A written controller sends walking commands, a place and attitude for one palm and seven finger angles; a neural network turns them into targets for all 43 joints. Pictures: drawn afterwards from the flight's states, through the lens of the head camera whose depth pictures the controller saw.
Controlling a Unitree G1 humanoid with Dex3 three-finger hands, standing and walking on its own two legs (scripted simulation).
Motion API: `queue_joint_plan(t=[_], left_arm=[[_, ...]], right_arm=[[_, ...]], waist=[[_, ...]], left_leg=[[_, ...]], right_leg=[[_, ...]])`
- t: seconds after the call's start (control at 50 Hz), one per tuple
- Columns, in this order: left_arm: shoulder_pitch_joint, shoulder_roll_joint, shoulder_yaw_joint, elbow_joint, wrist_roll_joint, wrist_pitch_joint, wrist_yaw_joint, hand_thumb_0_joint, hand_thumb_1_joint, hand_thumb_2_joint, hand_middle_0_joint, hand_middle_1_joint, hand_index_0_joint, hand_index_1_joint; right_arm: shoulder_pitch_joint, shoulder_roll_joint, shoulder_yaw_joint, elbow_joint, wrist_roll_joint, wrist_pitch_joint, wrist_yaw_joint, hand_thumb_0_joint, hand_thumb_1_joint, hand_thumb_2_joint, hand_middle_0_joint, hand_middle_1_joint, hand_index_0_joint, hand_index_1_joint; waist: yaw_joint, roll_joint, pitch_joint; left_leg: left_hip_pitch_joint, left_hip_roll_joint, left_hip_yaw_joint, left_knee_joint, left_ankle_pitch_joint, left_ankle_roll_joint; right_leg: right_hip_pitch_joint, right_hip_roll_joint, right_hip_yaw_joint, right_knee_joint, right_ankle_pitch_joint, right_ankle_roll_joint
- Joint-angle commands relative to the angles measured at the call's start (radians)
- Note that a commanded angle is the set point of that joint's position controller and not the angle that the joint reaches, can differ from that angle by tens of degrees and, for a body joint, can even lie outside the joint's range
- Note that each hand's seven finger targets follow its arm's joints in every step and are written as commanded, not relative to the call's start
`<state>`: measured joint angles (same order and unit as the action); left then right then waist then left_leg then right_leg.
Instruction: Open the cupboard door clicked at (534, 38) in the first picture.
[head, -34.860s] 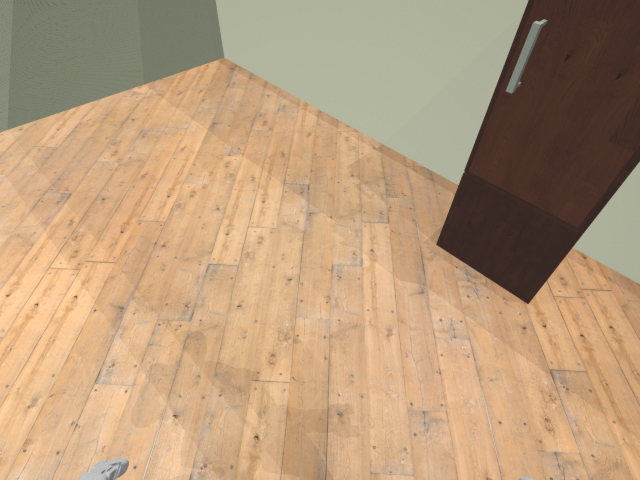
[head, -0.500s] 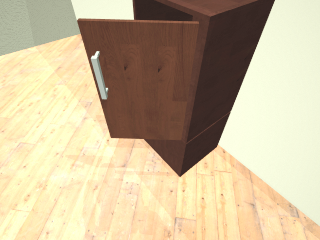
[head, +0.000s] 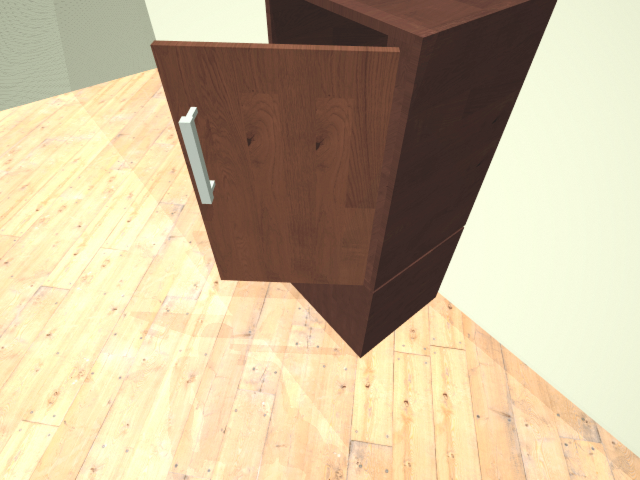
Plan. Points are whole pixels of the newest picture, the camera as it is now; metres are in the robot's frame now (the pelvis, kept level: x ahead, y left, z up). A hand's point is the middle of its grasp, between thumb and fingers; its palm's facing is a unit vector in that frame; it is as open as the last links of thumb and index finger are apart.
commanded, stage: look again from close up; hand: left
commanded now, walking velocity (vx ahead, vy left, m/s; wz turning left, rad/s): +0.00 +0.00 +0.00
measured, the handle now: (200, 157) +0.62 +0.26 +0.06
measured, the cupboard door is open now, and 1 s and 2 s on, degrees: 49 49 49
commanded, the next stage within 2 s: shuffle to correct the standing spot in 0.28 s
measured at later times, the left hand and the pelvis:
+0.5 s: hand out of the picture -0.01 +0.15 -0.18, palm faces +0.06 -0.98 -0.16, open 7.4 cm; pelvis +0.01 -0.01 +0.00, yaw +0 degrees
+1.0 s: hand out of the picture +0.13 +0.20 -0.18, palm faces +0.04 -0.97 -0.25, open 7.2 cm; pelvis +0.10 +0.01 -0.01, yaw +0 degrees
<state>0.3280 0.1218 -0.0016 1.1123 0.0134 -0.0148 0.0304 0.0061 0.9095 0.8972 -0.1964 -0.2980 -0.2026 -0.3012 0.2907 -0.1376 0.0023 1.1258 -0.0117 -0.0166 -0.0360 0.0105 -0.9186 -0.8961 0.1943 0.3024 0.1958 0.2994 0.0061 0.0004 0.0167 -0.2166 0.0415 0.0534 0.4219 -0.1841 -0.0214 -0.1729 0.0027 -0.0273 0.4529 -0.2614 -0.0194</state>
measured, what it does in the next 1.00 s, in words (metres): steps on the spot: right foot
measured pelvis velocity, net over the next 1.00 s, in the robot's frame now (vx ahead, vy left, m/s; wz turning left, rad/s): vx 0.10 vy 0.01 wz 0.00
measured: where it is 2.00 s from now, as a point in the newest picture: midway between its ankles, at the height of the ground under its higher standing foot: outside the picture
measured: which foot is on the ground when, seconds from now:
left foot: down 0.00-1.00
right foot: down 0.00-0.70, up 0.72-0.96, down 0.98-1.00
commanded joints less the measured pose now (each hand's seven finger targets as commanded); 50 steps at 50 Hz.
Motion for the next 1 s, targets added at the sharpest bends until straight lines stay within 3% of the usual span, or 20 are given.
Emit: queue_joint_plan(t=[0.0,0.28,0.38,0.44,0.5,0.56,0.62,0.64,0.66,0.68,0.7,0.72,0.74,0.78,0.86,0.9,0.92,0.94,0.96,0.98], left_arm=[[0.076,0.095,0.013,-0.024,0.0,-0.015,0.003,0.0,0.9,0.9,-0.2,-0.3,-0.2,-0.3],[0.083,0.097,0.014,-0.021,-0.001,-0.019,0.005,0.0,0.9,0.9,-0.2,-0.3,-0.2,-0.3],[0.089,0.097,0.015,-0.018,0.001,-0.018,0.004,0.0,0.9,0.9,-0.2,-0.3,-0.2,-0.3],[0.104,0.114,0.03,-0.025,0.007,-0.01,0.0,0.0,0.9,0.9,-0.2,-0.3,-0.2,-0.3],[0.118,0.143,0.051,-0.036,0.008,-0.001,-0.004,0.0,0.9,0.9,-0.2,-0.3,-0.2,-0.3],[0.123,0.151,0.066,-0.053,0.01,-0.002,-0.002,0.0,0.9,0.9,-0.2,-0.3,-0.2,-0.3],[0.098,0.132,0.068,-0.064,0.013,-0.006,-0.006,0.0,0.9,0.9,-0.2,-0.3,-0.2,-0.3],[0.09,0.106,0.062,-0.066,0.013,-0.004,-0.009,0.0,0.9,0.9,-0.2,-0.3,-0.2,-0.3],[0.089,0.079,0.056,-0.072,0.014,-0.003,-0.013,0.0,0.9,0.9,-0.2,-0.3,-0.2,-0.3],[0.055,0.046,0.051,-0.088,0.019,-0.007,-0.016,0.0,0.9,0.9,-0.2,-0.3,-0.2,-0.3],[0.006,0.053,0.046,-0.11,0.024,-0.012,-0.017,0.0,0.9,0.9,-0.2,-0.3,-0.2,-0.3],[-0.018,0.058,0.046,-0.118,0.024,-0.018,-0.02,0.0,0.9,0.9,-0.2,-0.3,-0.2,-0.3],[-0.026,0.048,0.049,-0.117,0.021,-0.023,-0.023,0.0,0.9,0.9,-0.2,-0.3,-0.2,-0.3],[-0.024,0.026,0.043,-0.112,0.015,-0.025,-0.031,0.0,0.9,0.9,-0.2,-0.3,-0.2,-0.3],[-0.023,0.001,0.034,-0.112,0.011,-0.016,-0.028,0.0,0.9,0.9,-0.2,-0.3,-0.2,-0.3],[0.029,0.009,0.035,-0.085,0.007,-0.018,-0.019,0.0,0.9,0.9,-0.2,-0.3,-0.2,-0.3],[0.064,0.04,0.039,-0.068,0.005,-0.027,-0.012,0.0,0.9,0.9,-0.2,-0.3,-0.2,-0.3],[0.1,0.107,0.046,-0.053,0.004,-0.034,-0.003,0.0,0.9,0.9,-0.2,-0.3,-0.2,-0.3],[0.095,0.151,0.049,-0.047,0.0,-0.032,0.002,0.0,0.9,0.9,-0.2,-0.3,-0.2,-0.3],[0.068,0.181,0.05,-0.052,-0.005,-0.023,0.002,0.0,0.9,0.9,-0.2,-0.3,-0.2,-0.3]], right_arm=[[0.061,-0.08,-0.013,-0.025,-0.001,-0.01,0.003,0.0,-0.9,-0.9,0.2,0.3,0.2,0.3],[0.062,-0.08,-0.011,-0.016,-0.002,-0.012,0.001,0.0,-0.9,-0.9,0.2,0.3,0.2,0.3],[0.071,-0.075,-0.011,-0.009,-0.003,-0.008,0.003,0.0,-0.9,-0.9,0.2,0.3,0.2,0.3],[0.079,-0.078,-0.017,-0.017,-0.009,0.001,0.012,0.0,-0.9,-0.9,0.2,0.3,0.2,0.3],[0.071,-0.067,-0.022,-0.042,-0.014,0.009,0.02,0.0,-0.9,-0.9,0.2,0.3,0.2,0.3],[0.066,-0.061,-0.026,-0.063,-0.016,0.005,0.023,0.0,-0.9,-0.9,0.2,0.3,0.2,0.3],[0.149,-0.057,-0.025,-0.05,-0.012,-0.012,0.023,0.0,-0.9,-0.9,0.2,0.3,0.2,0.3],[0.202,-0.079,-0.027,-0.035,-0.014,-0.019,0.019,0.0,-0.9,-0.9,0.2,0.3,0.2,0.3],[0.243,-0.124,-0.037,-0.02,-0.019,-0.023,0.014,0.0,-0.9,-0.9,0.2,0.3,0.2,0.3],[0.296,-0.154,-0.045,-0.008,-0.019,-0.022,0.009,0.0,-0.9,-0.9,0.2,0.3,0.2,0.3],[0.32,-0.141,-0.04,-0.008,-0.016,-0.024,0.003,0.0,-0.9,-0.9,0.2,0.3,0.2,0.3],[0.303,-0.117,-0.033,-0.013,-0.011,-0.028,0.001,0.0,-0.9,-0.9,0.2,0.3,0.2,0.3],[0.277,-0.103,-0.03,-0.023,-0.013,-0.035,0.001,0.0,-0.9,-0.9,0.2,0.3,0.2,0.3],[0.224,-0.106,-0.026,-0.041,-0.018,-0.046,0.002,0.0,-0.9,-0.9,0.2,0.3,0.2,0.3],[0.182,-0.107,-0.023,-0.041,-0.02,-0.048,-0.007,0.0,-0.9,-0.9,0.2,0.3,0.2,0.3],[0.155,-0.102,-0.021,-0.033,-0.011,-0.042,-0.012,0.0,-0.9,-0.9,0.2,0.3,0.2,0.3],[0.151,-0.078,-0.018,-0.029,-0.005,-0.043,-0.012,0.0,-0.9,-0.9,0.2,0.3,0.2,0.3],[0.159,-0.056,-0.013,-0.031,0.005,-0.043,-0.011,0.0,-0.9,-0.9,0.2,0.3,0.2,0.3],[0.188,-0.04,-0.015,-0.028,0.01,-0.032,-0.008,0.0,-0.9,-0.9,0.2,0.3,0.2,0.3],[0.218,-0.03,-0.023,-0.017,0.012,-0.021,-0.008,0.0,-0.9,-0.9,0.2,0.3,0.2,0.3]], waist=[[-0.002,-0.005,0.058],[0.001,-0.013,0.044],[0.002,-0.009,0.066],[0.012,-0.043,0.096],[0.021,-0.115,0.134],[0.023,-0.129,0.171],[-0.016,-0.046,0.145],[-0.03,0.025,0.139],[-0.037,0.17,0.126],[-0.057,0.285,0.126],[-0.073,0.279,0.144],[-0.061,0.207,0.159],[-0.049,0.125,0.144],[-0.022,0.072,0.085],[-0.001,0.072,0.036],[0.03,0.038,0.014],[0.047,-0.006,-0.009],[0.047,-0.084,-0.062],[0.022,-0.144,-0.07],[0.004,-0.121,-0.062]], left_leg=[[0.013,0.06,-0.069,-0.076,0.043,0.033],[0.036,0.061,-0.065,-0.068,0.085,0.032],[0.021,0.053,-0.057,-0.066,0.028,0.029],[-0.039,0.019,-0.029,-0.021,-0.128,0.032],[-0.127,-0.017,0.017,0.095,-0.175,0.029],[-0.178,-0.006,0.022,0.19,-0.167,0.034],[-0.03,0.001,0.017,0.045,-0.126,0.042],[0.025,0.032,-0.032,-0.015,-0.091,0.059],[0.081,0.122,-0.158,-0.084,-0.114,0.101],[0.131,0.233,-0.313,-0.193,-0.168,0.177],[0.168,0.279,-0.387,-0.234,-0.119,0.243],[0.16,0.291,-0.386,-0.219,-0.034,0.28],[0.141,0.285,-0.351,-0.2,0.057,0.283],[0.138,0.251,-0.255,-0.182,0.196,0.266],[0.072,0.197,-0.124,-0.122,0.413,0.221],[0.032,0.162,-0.076,-0.039,0.413,0.162],[-0.007,0.12,-0.051,0.02,0.359,0.109],[-0.096,0.071,-0.029,0.05,0.161,0.06],[-0.137,0.022,-0.007,0.056,-0.085,0.028],[-0.108,-0.001,-0.006,0.058,-0.176,0.02]], right_leg=[[-0.079,-0.094,0.095,-0.118,0.057,-0.018],[-0.056,-0.098,0.092,-0.122,0.105,-0.021],[-0.063,-0.098,0.096,-0.132,0.034,-0.023],[-0.076,-0.115,0.138,-0.156,-0.186,-0.046],[-0.082,-0.182,0.236,-0.233,-0.366,-0.087],[-0.088,-0.252,0.297,-0.263,-0.36,-0.135],[-0.141,-0.19,0.171,-0.122,-0.217,-0.119],[-0.173,-0.125,0.092,-0.013,-0.18,-0.096],[-0.244,-0.048,0.001,0.134,-0.192,-0.067],[-0.357,0.0,-0.095,0.32,-0.261,-0.038],[-0.462,-0.016,-0.065,0.491,-0.315,-0.039],[-0.499,-0.054,-0.025,0.583,-0.297,-0.047],[-0.5,-0.078,-0.009,0.609,-0.268,-0.046],[-0.435,-0.097,-0.019,0.56,-0.207,-0.032],[-0.225,-0.063,-0.065,0.286,-0.13,-0.009],[-0.074,-0.054,-0.063,0.083,0.07,0.005],[0.035,-0.08,-0.022,-0.027,0.23,0.009],[0.175,-0.177,0.11,0.002,0.509,-0.017],[0.201,-0.297,0.187,0.033,0.728,-0.081],[0.154,-0.346,0.175,0.046,0.807,-0.124]])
